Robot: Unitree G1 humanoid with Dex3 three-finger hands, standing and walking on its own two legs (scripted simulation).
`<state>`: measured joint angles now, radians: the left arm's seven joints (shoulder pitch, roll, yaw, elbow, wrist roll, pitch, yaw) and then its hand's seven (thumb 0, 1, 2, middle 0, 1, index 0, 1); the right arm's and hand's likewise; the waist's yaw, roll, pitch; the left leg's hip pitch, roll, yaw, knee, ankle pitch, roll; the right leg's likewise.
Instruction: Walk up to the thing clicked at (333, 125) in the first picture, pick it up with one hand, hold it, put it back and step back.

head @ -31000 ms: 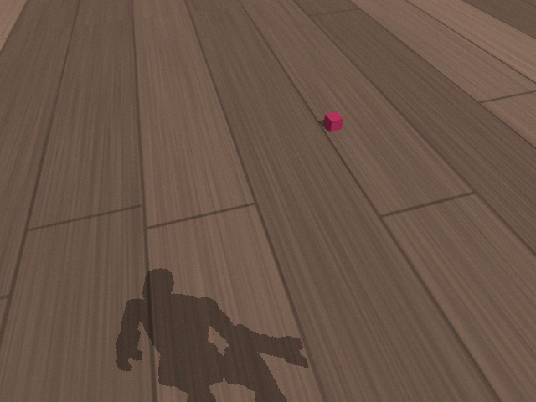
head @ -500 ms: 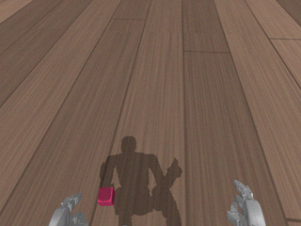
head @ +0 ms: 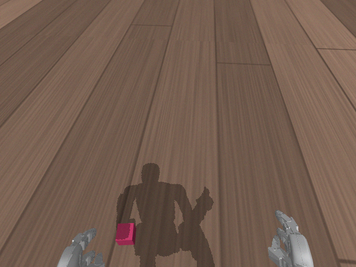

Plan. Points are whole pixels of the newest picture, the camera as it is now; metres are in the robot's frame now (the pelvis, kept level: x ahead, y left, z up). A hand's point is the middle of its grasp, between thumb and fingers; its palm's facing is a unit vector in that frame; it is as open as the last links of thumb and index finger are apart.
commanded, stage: home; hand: left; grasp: from above
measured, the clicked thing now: (126, 234) +0.42 +0.27 -0.67
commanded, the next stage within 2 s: stand in 0.86 s
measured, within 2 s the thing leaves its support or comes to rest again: neither
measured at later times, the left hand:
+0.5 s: hand (101, 265) +0.16 +0.18 -0.05, palm faces +0.05 -0.98 -0.20, open 7.4 cm
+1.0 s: hand (103, 262) +0.17 +0.18 -0.05, palm faces +0.03 -0.97 -0.25, open 7.4 cm
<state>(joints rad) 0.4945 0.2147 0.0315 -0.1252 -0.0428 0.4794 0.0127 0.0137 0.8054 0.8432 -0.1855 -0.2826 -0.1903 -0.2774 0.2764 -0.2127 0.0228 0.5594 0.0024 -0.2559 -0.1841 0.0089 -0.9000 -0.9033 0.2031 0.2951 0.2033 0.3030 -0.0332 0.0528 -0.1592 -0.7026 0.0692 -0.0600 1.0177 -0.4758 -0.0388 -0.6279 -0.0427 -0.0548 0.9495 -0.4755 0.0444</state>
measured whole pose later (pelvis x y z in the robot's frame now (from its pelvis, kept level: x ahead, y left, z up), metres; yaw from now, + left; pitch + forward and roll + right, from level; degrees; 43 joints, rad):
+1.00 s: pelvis +0.00 +0.00 +0.00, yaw +1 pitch +7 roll -2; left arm 0.41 0.23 0.01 0.01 0.00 0.35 0.02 0.01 0.90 0.90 -0.20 -0.30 -0.20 -0.29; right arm 0.25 -0.23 0.00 0.61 -0.05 -0.21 -0.15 0.01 -0.90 -0.90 0.20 0.29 0.20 0.30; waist -0.02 0.04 -0.10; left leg -0.65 0.06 -0.06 1.00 -0.48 -0.04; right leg -0.58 -0.05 -0.05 0.95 -0.49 0.04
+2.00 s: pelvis -0.01 -0.01 +0.06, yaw +2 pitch -5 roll -1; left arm 0.16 0.32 0.04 1.14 0.03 0.01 0.02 0.01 0.90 0.90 -0.20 -0.30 -0.20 -0.30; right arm 0.16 -0.31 -0.04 1.12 -0.03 0.01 -0.01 0.00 -0.91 -0.90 0.20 0.29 0.20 0.30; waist 0.01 0.02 0.06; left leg -0.16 0.04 -0.05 0.44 -0.20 -0.04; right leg -0.10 -0.06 -0.08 0.41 -0.22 0.04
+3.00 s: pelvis +0.02 -0.02 +0.07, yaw +2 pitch -3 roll +0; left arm 0.11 0.32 0.03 1.15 0.02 0.00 0.00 0.01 0.90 0.90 -0.20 -0.30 -0.20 -0.30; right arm 0.10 -0.34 -0.01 1.14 -0.02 0.00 -0.01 0.00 -0.90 -0.90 0.20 0.29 0.20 0.30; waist 0.01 0.02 0.06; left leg -0.14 0.04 -0.05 0.37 -0.19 -0.05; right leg -0.08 -0.06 -0.09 0.35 -0.23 0.03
